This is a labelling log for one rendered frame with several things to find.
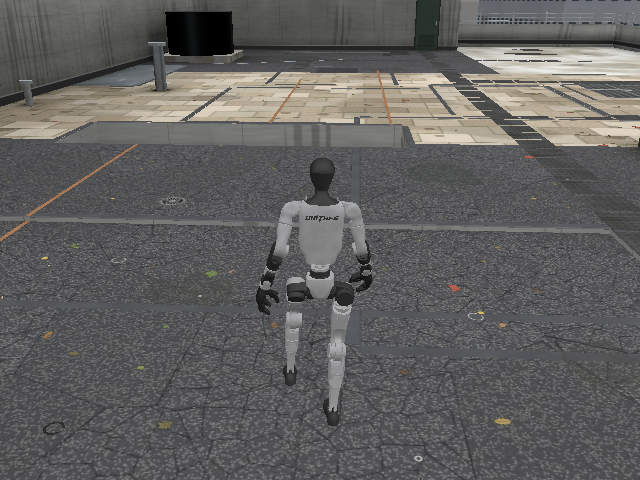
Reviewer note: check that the right robot foot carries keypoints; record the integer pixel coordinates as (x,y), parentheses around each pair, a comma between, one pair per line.
(332,417)

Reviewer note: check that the left robot upper arm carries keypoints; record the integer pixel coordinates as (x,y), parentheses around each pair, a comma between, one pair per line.
(289,211)

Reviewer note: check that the right robot hand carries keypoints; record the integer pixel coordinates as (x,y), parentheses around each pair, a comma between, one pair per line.
(358,277)

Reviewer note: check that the left robot shin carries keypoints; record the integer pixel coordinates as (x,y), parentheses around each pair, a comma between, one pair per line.
(291,343)

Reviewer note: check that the left robot forearm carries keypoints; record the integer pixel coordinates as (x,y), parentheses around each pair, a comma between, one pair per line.
(271,269)

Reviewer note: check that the right robot forearm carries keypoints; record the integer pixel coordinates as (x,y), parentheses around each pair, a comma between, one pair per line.
(365,262)

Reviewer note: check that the right robot upper arm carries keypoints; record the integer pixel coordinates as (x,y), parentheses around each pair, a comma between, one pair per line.
(353,212)

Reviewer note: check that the left robot hand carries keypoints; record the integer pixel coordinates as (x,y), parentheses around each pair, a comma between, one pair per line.
(262,301)

